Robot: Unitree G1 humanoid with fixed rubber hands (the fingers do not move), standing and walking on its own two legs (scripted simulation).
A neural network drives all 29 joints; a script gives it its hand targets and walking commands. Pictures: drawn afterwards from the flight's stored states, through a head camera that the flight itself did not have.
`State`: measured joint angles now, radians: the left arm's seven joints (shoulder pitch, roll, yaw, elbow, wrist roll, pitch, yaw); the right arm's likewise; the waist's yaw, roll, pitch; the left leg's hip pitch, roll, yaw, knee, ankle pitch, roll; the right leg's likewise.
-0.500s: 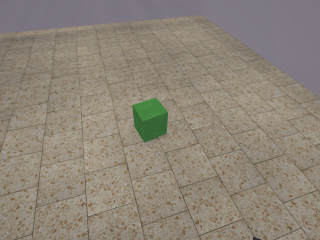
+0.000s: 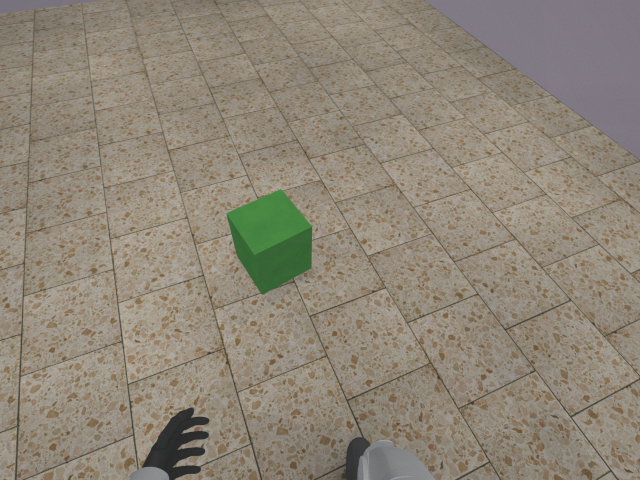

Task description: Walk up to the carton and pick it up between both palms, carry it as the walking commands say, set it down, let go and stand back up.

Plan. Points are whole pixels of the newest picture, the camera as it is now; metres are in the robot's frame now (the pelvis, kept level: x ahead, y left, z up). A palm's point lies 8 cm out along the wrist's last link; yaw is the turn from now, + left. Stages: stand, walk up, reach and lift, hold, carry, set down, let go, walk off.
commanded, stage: walk up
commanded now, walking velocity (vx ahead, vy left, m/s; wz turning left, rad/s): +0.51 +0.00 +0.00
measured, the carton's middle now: (271, 242) +0.93 +0.09 -0.64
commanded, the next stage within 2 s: none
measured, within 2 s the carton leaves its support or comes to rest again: neither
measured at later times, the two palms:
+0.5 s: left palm out of the picture +0.14 +0.22 -0.09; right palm (430, 309) +0.38 -0.21 -0.12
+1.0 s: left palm (160, 274) +0.48 +0.25 -0.12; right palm (445, 332) +0.33 -0.22 -0.11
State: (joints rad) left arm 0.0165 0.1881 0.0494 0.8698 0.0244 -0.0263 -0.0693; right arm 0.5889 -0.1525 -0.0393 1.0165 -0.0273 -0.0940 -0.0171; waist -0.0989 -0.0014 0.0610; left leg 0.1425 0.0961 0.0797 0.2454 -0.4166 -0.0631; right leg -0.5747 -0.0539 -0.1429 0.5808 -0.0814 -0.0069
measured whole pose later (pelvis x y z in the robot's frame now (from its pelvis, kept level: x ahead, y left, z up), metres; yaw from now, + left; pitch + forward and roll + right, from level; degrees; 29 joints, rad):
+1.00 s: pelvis +0.41 +0.02 +0.02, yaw +0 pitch +0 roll -1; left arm 0.20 0.19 0.05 0.99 0.03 0.00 -0.02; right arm 0.43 -0.18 -0.06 1.07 -0.02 -0.04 -0.01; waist -0.05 0.00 0.01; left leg -0.19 0.11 0.11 0.38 -0.19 -0.03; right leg -0.42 -0.08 -0.10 0.68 -0.27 0.04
